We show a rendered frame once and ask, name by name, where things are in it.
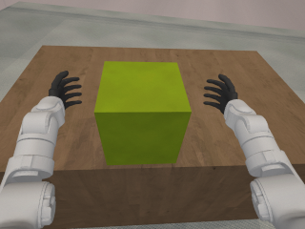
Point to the pedestal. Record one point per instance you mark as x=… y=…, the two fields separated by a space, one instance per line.
x=209 y=181

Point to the right robot forearm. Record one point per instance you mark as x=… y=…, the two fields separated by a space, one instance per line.
x=263 y=156

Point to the right robot hand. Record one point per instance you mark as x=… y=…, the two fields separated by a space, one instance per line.
x=227 y=92

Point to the left robot upper arm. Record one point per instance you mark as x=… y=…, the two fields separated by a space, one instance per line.
x=27 y=205

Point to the carton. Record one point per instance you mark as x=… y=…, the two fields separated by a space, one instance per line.
x=142 y=112

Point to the left robot forearm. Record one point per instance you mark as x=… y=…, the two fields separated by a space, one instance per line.
x=32 y=160

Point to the left robot hand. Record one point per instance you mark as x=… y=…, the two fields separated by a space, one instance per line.
x=58 y=90

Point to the right robot upper arm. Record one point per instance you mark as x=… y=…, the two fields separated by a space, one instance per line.
x=280 y=200

